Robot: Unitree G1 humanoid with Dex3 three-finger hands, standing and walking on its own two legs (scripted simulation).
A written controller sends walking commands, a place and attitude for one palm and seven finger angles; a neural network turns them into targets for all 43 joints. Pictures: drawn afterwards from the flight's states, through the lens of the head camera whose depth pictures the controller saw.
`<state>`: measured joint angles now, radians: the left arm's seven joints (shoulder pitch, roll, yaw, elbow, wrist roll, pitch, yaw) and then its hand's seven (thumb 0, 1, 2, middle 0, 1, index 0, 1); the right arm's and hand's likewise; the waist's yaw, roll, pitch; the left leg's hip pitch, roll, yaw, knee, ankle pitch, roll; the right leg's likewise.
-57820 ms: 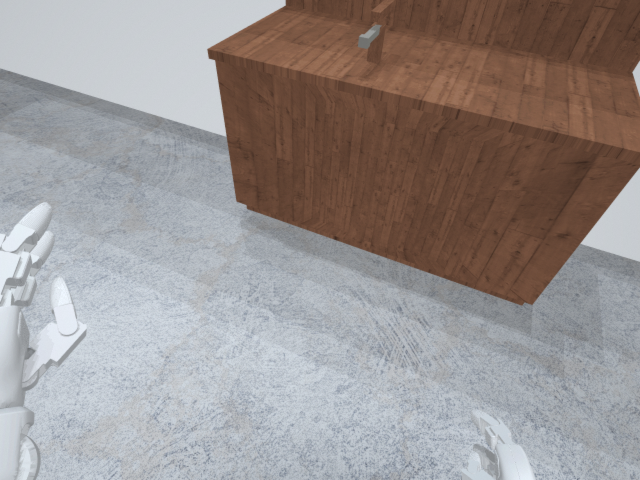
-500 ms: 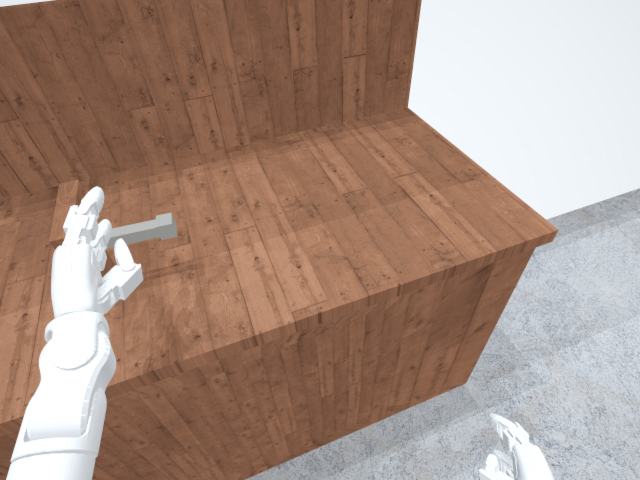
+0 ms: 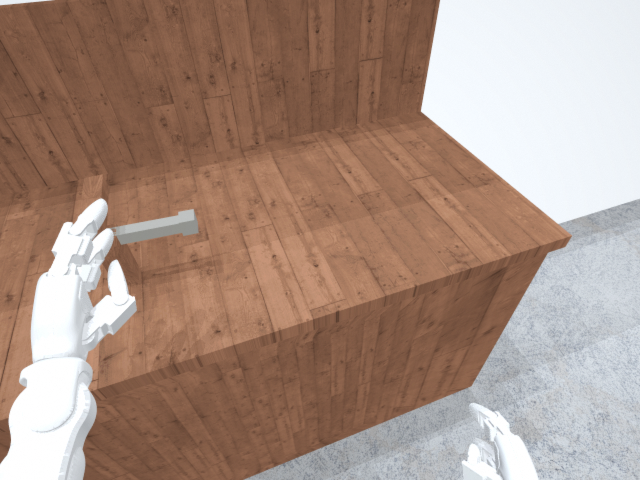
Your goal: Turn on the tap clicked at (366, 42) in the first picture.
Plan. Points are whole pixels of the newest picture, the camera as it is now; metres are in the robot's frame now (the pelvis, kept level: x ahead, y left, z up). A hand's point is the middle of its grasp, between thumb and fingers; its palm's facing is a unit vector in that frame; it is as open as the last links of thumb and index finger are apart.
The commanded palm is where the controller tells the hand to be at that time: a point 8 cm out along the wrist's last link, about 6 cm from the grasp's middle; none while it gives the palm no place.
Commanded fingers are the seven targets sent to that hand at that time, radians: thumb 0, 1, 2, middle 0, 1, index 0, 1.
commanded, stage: draw the hand back beside the body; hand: left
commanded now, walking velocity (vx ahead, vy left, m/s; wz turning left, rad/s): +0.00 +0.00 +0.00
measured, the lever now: (188, 222) +0.46 +0.27 +0.07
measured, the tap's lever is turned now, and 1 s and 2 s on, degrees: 86 86 86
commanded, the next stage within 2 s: step back with the hand held close in 0.58 s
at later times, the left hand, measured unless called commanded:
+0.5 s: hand (88, 335) +0.20 +0.25 +0.15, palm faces +0.44 -0.84 -0.31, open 7.4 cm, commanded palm +0.16 +0.29 +0.16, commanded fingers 0.00 0.90 0.90 -0.20 -0.30 -0.20 -0.30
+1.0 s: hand (98, 351) +0.19 +0.24 +0.14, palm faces +0.35 -0.84 -0.41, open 7.4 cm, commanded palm +0.14 +0.29 +0.17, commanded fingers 0.00 0.90 0.90 -0.20 -0.30 -0.20 -0.30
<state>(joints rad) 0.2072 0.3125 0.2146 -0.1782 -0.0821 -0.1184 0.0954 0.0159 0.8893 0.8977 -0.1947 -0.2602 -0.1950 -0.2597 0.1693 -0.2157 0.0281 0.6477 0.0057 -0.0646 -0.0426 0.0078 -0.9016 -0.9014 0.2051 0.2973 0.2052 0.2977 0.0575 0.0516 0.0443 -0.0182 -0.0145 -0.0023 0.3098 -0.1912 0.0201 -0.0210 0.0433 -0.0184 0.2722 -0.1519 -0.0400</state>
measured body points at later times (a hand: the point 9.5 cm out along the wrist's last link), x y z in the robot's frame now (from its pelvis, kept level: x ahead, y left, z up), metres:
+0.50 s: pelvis +0.00 +0.01 +0.00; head -0.02 -0.01 +0.45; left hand +0.17 +0.30 +0.17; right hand +0.21 -0.20 -0.08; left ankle -0.01 +0.11 -0.75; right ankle +0.01 -0.09 -0.75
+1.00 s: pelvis -0.02 +0.01 -0.01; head +0.00 +0.00 +0.44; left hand +0.16 +0.29 +0.17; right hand +0.17 -0.23 -0.09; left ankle -0.01 +0.11 -0.75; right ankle +0.01 -0.09 -0.75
